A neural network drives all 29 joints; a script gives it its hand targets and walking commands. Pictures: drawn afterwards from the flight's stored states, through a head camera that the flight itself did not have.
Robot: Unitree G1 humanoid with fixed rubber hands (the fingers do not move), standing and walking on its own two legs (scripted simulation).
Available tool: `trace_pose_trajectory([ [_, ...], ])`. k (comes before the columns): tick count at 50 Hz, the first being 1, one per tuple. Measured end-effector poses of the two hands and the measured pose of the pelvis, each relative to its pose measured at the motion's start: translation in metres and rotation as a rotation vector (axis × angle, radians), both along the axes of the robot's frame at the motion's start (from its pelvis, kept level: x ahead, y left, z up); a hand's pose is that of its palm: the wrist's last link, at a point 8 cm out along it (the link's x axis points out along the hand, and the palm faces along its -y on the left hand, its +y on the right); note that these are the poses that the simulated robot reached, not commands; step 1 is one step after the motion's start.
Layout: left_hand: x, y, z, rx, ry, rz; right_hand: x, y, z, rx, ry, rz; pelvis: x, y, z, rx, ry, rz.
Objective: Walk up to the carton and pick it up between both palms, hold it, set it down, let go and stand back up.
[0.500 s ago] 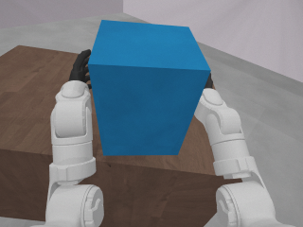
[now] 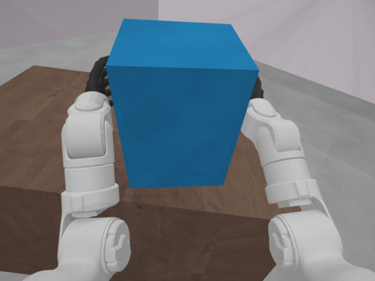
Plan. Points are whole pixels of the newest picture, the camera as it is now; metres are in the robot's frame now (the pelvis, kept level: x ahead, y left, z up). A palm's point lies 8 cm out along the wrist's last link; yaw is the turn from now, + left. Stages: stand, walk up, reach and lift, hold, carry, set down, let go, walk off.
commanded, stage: hold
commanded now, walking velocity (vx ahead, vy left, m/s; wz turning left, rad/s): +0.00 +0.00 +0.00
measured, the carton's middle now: (177, 109) +0.37 +0.00 +0.24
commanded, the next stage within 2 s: none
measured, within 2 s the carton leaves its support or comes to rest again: neither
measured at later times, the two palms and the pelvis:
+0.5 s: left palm (93, 98) +0.36 +0.15 +0.27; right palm (249, 100) +0.37 -0.14 +0.27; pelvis +0.00 +0.00 +0.00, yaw +0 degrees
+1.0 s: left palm (90, 97) +0.36 +0.15 +0.27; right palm (248, 98) +0.37 -0.13 +0.27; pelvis +0.00 +0.00 +0.00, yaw +0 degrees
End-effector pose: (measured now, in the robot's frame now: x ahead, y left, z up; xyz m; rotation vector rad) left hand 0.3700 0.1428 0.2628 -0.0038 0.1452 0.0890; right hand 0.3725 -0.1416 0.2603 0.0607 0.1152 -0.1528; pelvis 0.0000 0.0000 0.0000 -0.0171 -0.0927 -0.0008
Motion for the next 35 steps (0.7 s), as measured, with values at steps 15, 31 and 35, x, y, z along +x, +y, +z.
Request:
trace_pose_trajectory([
  [15,-0.006,0.002,0.004,-0.015,-0.011,0.007,-0.003,0.002,0.007,-0.008,-0.005,0.007,0.004,-0.002,0.000,0.000,-0.012,-0.002],
  [31,-0.011,0.009,0.006,-0.019,-0.017,0.022,-0.003,0.009,0.011,-0.016,-0.006,0.024,0.006,-0.003,0.000,0.001,-0.009,-0.002],
  [35,-0.012,0.010,0.005,-0.018,-0.008,0.027,-0.002,0.010,0.010,-0.010,0.002,0.028,0.005,-0.003,0.000,0.001,-0.013,0.002],
])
